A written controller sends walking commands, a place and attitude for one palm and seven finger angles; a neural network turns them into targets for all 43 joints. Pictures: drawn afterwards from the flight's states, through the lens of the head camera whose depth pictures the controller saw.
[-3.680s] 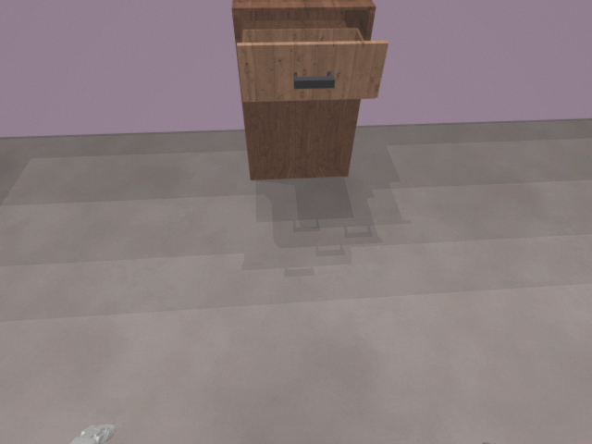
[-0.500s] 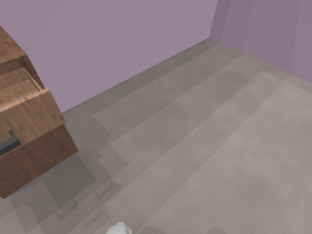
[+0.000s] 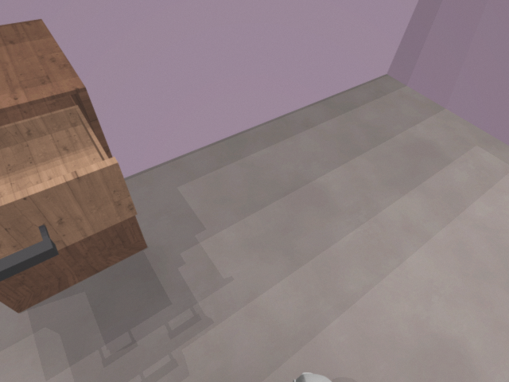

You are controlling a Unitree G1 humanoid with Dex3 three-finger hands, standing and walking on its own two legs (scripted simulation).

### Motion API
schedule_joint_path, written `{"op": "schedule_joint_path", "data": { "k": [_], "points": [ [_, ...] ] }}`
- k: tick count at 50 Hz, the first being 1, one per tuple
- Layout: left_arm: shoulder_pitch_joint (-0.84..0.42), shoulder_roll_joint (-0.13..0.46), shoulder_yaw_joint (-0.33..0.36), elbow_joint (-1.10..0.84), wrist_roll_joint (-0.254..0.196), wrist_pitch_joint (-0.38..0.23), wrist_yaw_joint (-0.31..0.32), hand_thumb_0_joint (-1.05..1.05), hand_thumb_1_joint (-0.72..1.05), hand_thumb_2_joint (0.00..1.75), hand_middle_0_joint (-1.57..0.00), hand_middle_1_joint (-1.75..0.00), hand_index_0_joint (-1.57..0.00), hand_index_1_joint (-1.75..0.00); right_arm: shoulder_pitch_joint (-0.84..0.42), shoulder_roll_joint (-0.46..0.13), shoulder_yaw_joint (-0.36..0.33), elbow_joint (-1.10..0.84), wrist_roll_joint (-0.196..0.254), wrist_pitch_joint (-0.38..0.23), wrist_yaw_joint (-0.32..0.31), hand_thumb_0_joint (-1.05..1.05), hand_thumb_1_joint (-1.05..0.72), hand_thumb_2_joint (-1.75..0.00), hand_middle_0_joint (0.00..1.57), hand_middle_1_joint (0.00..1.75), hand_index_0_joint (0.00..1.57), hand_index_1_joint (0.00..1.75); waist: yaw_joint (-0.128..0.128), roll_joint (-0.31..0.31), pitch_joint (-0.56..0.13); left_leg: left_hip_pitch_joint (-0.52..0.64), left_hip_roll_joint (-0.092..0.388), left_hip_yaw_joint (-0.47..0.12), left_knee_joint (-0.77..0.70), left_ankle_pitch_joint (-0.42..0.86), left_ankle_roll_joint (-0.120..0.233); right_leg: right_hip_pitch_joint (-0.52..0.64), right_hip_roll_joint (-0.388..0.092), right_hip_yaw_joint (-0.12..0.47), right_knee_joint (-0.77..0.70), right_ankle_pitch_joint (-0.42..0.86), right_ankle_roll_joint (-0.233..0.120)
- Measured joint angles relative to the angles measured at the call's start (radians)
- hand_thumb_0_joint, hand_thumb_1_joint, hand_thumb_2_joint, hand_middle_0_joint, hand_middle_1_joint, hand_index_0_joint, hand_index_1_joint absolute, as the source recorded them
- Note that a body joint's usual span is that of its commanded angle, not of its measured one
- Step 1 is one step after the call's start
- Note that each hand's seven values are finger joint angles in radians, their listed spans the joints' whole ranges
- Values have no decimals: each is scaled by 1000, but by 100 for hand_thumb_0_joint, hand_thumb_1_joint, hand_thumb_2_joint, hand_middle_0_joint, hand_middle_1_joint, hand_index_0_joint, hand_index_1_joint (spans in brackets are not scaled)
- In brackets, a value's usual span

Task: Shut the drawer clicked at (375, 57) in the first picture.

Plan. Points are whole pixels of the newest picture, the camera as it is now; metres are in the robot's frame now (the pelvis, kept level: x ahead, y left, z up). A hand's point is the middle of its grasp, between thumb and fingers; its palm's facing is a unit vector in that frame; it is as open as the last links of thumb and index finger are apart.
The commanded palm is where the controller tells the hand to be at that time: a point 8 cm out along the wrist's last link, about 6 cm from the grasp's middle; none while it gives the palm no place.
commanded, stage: turn to face it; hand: left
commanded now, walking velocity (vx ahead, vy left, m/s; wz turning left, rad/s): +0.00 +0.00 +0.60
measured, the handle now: (15, 252) +0.34 +0.46 -0.08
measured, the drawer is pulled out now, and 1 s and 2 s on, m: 0.28 0.28 0.28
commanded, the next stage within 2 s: take the last steps up to it in 0.94 s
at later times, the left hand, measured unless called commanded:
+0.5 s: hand out of the picture +0.01 +0.15 -0.15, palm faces +0.34 -0.90 -0.28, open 7.4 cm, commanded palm none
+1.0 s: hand out of the picture -0.11 +0.19 -0.17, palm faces +0.56 -0.79 -0.25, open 7.4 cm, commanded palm none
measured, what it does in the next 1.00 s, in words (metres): steps on the spot, turning left: right foot, then left foot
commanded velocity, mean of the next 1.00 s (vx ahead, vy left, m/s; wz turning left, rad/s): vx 0.00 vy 0.00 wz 0.45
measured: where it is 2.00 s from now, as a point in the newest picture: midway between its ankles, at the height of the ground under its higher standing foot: outside the picture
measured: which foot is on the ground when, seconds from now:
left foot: down 0.00-0.20, up 0.22-0.64, down 0.66-1.00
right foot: up 0.00-0.18, down 0.20-0.66, up 0.68-1.00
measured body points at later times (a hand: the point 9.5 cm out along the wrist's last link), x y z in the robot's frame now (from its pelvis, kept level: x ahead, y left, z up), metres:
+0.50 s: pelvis +0.00 -0.06 +0.00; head +0.03 -0.07 +0.45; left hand -0.01 +0.20 -0.13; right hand +0.16 -0.30 -0.15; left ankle -0.06 +0.08 -0.67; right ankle +0.03 -0.16 -0.74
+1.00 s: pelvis -0.04 -0.02 +0.00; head -0.02 +0.00 +0.45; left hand -0.14 +0.23 -0.15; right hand +0.17 -0.17 -0.14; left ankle -0.07 +0.07 -0.74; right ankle +0.04 -0.15 -0.69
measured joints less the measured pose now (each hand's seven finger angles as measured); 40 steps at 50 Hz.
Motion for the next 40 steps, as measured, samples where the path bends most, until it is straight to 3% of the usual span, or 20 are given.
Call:
{"op": "schedule_joint_path", "data": {
  "k": [6, 9, 10, 11, 14, 17, 19, 26, 30, 33, 34, 36, 38, 40],
  "points": [
    [-55, 6, 2, -49, -9, 4, 6, 0, 91, 90, -19, -30, -19, -30, 18, -10, -15, -14, -7, 17, 1, 0, -91, -90, 20, 30, 21, 30, -31, 33, 1, -28, -16, -67, 36, -12, -24, 76, 42, 8, -165, -55, -12],
    [-68, 5, -4, -79, -15, -9, 8, 0, 91, 90, -19, -30, -19, -30, 18, -25, -25, -24, -5, 26, 4, 1, -90, -90, 20, 30, 21, 30, -35, 54, 0, -55, -27, -104, 75, -25, -45, 156, 64, 4, -322, -8, -23],
    [-66, 6, -8, -91, -16, -16, 9, 0, 91, 90, -19, -30, -20, -30, 20, -31, -28, -29, -1, 29, 5, 1, -90, -90, 20, 30, 21, 30, -33, 56, -4, -69, -36, -115, 98, -34, -53, 198, 63, 3, -407, 33, -29],
    [-65, 4, -9, -99, -12, -24, 12, 0, 91, 90, -19, -30, -20, -30, 16, -39, -33, -33, 4, 32, 7, 1, -90, -90, 20, 30, 21, 30, -27, 66, -3, -88, -34, -119, 137, -61, -63, 213, 65, -11, -446, 86, -65],
    [-54, -6, -23, -113, -7, -27, 11, 0, 91, 90, -20, -30, -20, -30, -1, -66, -48, -43, -1, 49, 11, 1, -90, -90, 20, 30, 21, 30, -31, 88, 5, -176, -19, -78, 415, -259, -105, 229, 51, -64, -430, 63, -112],
    [-33, -10, -29, -117, -5, -29, 12, 0, 91, 90, -20, -30, -20, -30, -23, -90, -54, -53, -6, 60, 21, 1, -91, -90, 20, 30, 20, 30, -27, 85, 14, -237, 22, -27, 654, -246, -135, 262, 25, -105, -455, 58, -115],
    [-20, -11, -32, -115, -3, -31, 11, 0, 91, 90, -20, -30, -20, -30, -39, -101, -54, -62, -6, 64, 25, 1, -91, -90, 20, 30, 20, 30, -23, 75, 23, -244, 50, -10, 707, -236, -152, 277, 5, -130, -465, 60, -115],
    [51, 5, -40, -99, 6, -30, 1, 0, 91, 90, -20, -30, -20, -30, -123, -125, -42, -79, -3, 80, 32, 1, -91, -90, 19, 29, 20, 30, 19, 39, 54, -178, 98, 16, 584, -266, -170, 287, -62, -209, -452, 50, -100],
    [95, 34, -30, -75, 11, -19, -1, 0, 91, 90, -20, -30, -20, -30, -178, -123, -27, -99, 3, 72, 33, 1, -91, -90, 19, 29, 20, 30, 52, 15, 67, -99, 95, 51, 406, -285, -153, 268, -94, -243, -416, 37, -79],
    [129, 64, -17, -55, 6, -8, -4, 0, 91, 90, -20, -30, -20, -30, -201, -120, -13, -126, 4, 51, 35, 1, -91, -90, 19, 29, 20, 30, 67, 2, 60, -1, 87, 84, 186, -170, -130, 240, -119, -270, -347, 5, -53],
    [135, 79, -10, -47, 2, 0, -6, 0, 91, 90, -20, -30, -20, -30, -209, -113, -11, -132, 1, 39, 34, 1, -91, -90, 19, 29, 20, 30, 70, -12, 62, 0, 75, 87, 171, -144, -96, 213, -130, -252, -285, -21, -40],
    [130, 104, -2, -28, 1, 24, 0, 0, 91, 90, -20, -30, -20, -30, -219, -96, 1, -139, 3, 23, 32, 1, -91, -90, 19, 29, 20, 30, 84, -33, 71, -11, 64, 83, 202, -161, -57, 144, -106, -164, -112, -156, -24],
    [120, 114, 2, -10, -1, 38, 4, 1, 91, 90, -20, -30, -20, -30, -213, -81, 12, -141, 3, 16, 22, 0, -91, -90, 20, 30, 20, 30, 85, -29, 67, -3, 64, 66, 185, -161, -46, 84, -68, -103, 33, -181, -16],
    [110, 117, 4, -5, -1, 37, 0, 1, 91, 90, -19, -30, -19, -30, -205, -66, 19, -135, 2, 17, 15, 0, -91, -90, 20, 30, 20, 30, 83, -25, 61, 16, 58, 51, 137, -133, -47, 44, -49, -71, 110, -128, -10]
  ]
}}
